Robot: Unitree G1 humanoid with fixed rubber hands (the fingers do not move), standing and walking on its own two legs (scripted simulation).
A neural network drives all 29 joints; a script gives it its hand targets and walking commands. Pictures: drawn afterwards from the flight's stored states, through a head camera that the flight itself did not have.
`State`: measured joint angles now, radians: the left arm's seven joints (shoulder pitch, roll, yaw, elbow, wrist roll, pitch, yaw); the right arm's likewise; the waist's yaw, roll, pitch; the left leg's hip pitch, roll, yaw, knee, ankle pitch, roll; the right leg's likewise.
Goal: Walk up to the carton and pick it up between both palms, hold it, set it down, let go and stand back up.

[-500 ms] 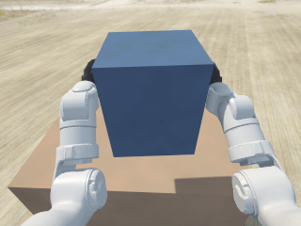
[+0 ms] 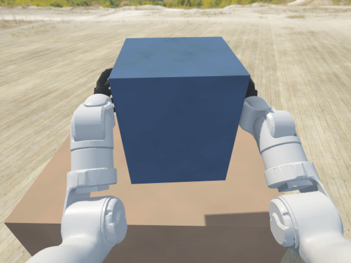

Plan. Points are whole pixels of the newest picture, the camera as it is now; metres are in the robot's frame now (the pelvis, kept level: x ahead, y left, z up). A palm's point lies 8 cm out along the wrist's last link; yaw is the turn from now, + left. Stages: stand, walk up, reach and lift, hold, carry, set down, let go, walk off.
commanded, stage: hold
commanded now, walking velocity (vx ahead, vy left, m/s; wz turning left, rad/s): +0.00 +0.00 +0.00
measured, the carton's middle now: (176, 110) +0.37 +0.01 +0.25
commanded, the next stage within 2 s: none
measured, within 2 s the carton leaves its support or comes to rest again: neither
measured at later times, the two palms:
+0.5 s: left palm (107, 101) +0.37 +0.15 +0.27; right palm (246, 102) +0.37 -0.15 +0.26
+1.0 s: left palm (107, 104) +0.37 +0.15 +0.27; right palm (246, 105) +0.37 -0.15 +0.25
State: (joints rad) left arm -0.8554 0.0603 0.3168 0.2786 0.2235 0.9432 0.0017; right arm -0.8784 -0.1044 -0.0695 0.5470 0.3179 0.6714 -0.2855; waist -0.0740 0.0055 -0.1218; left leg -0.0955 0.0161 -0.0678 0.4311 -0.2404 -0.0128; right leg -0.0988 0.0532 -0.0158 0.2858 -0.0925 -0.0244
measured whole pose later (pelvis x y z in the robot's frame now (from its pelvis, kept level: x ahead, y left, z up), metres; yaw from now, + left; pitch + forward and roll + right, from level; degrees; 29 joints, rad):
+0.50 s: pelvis +0.00 -0.01 +0.00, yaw +1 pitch -2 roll -1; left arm -0.92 0.10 0.31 0.43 0.17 0.87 0.03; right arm -0.93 -0.11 -0.07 0.63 0.29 0.66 -0.28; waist -0.05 0.02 -0.16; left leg -0.17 0.02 -0.09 0.41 -0.21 -0.03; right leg -0.17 0.06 -0.03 0.27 -0.08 -0.04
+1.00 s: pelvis +0.01 -0.01 +0.00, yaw +1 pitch -4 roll -2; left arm -0.79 0.05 0.29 0.21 0.18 0.93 0.02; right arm -0.81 -0.11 -0.04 0.44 0.36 0.70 -0.32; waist -0.08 0.01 -0.14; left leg -0.10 0.02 -0.09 0.42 -0.25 -0.02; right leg -0.09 0.07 -0.01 0.26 -0.10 -0.03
